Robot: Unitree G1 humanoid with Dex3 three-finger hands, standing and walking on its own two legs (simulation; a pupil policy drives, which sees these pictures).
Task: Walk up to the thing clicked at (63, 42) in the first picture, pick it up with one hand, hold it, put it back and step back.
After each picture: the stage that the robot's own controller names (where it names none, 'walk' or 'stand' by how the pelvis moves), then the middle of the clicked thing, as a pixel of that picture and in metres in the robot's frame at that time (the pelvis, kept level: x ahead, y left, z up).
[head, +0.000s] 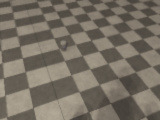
stand; (63, 46) +1.41 +0.17 -0.72
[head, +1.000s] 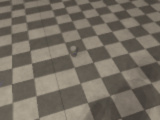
walk; (73, 51) +1.29 +0.16 -0.72
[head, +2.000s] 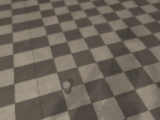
walk; (67, 88) +0.80 +0.16 -0.72
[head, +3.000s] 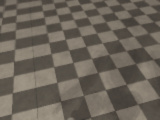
walk; out of the picture +0.50 +0.13 -0.71
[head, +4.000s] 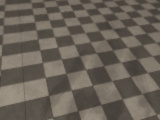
stand; out of the picture +0.37 +0.08 -0.71
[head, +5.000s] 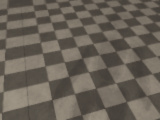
stand; out of the picture +0.33 +0.08 -0.72
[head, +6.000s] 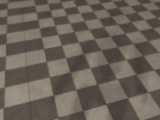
stand; out of the picture +0.33 +0.08 -0.72
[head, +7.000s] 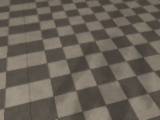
stand; out of the picture +0.35 +0.08 -0.73
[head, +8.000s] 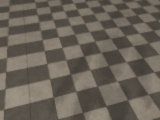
stand; out of the picture +0.34 +0.08 -0.73
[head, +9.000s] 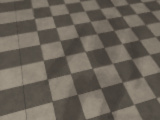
go down; out of the picture +0.36 +0.08 -0.70
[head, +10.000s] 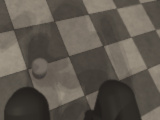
go down; (39, 69) +0.44 +0.11 -0.29
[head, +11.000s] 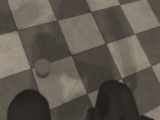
close in; (42, 69) +0.44 +0.11 -0.32
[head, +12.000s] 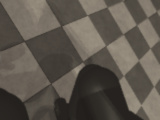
close in; out of the picture +0.44 +0.15 -0.23
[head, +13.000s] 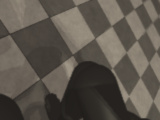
close; out of the picture +0.43 +0.17 -0.23
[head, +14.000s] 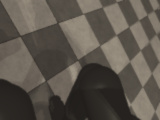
lift; out of the picture +0.43 +0.17 -0.23
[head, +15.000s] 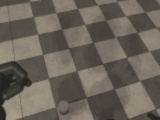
lift; (63, 108) +0.40 +0.08 -0.53
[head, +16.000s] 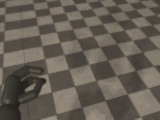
close; out of the picture +0.36 +0.08 -0.68
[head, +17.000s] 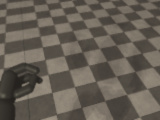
hold; out of the picture +0.37 +0.08 -0.68
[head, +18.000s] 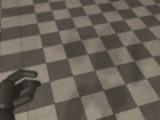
stand; out of the picture +0.37 +0.08 -0.67
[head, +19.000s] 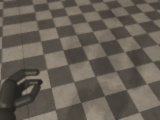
stand; out of the picture +0.37 +0.08 -0.68
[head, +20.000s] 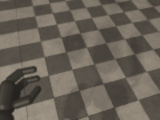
stand; out of the picture +0.38 +0.08 -0.64
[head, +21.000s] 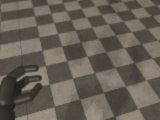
stand; out of the picture +0.36 +0.08 -0.67
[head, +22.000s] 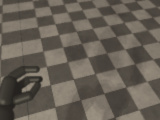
stand; out of the picture +0.37 +0.08 -0.67
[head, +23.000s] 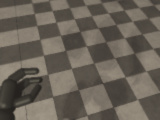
stand; out of the picture +0.37 +0.08 -0.65
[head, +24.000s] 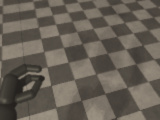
stand; out of the picture +0.36 +0.08 -0.67
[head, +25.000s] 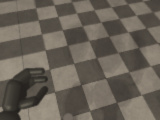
stand; out of the picture +0.38 +0.08 -0.61
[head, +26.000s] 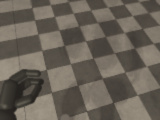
stand; out of the picture +0.38 +0.08 -0.62
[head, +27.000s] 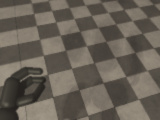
hold; out of the picture +0.37 +0.08 -0.63
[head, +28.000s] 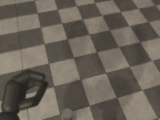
hold; (67, 115) +0.39 +0.08 -0.59
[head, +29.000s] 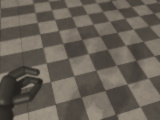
hold; out of the picture +0.36 +0.07 -0.66
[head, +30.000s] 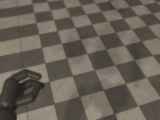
hold; out of the picture +0.37 +0.08 -0.66
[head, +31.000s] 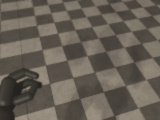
close; out of the picture +0.37 +0.08 -0.67
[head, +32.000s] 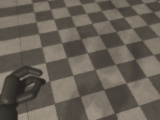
close; out of the picture +0.36 +0.08 -0.66
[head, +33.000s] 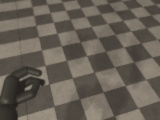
close; out of the picture +0.36 +0.08 -0.67
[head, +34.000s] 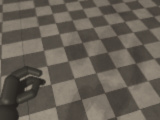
close; out of the picture +0.36 +0.08 -0.67
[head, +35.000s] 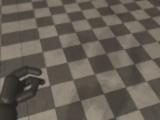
close; out of the picture +0.37 +0.08 -0.67
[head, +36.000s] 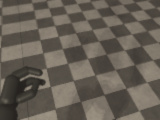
close; out of the picture +0.36 +0.08 -0.68
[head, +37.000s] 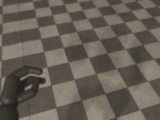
close; out of the picture +0.36 +0.08 -0.67
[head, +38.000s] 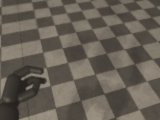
close; out of the picture +0.37 +0.08 -0.67
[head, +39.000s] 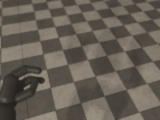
close; out of the picture +0.36 +0.08 -0.68
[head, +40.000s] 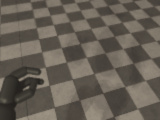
close; out of the picture +0.37 +0.09 -0.67
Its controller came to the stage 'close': yes
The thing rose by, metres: 0.00
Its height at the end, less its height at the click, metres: +0.00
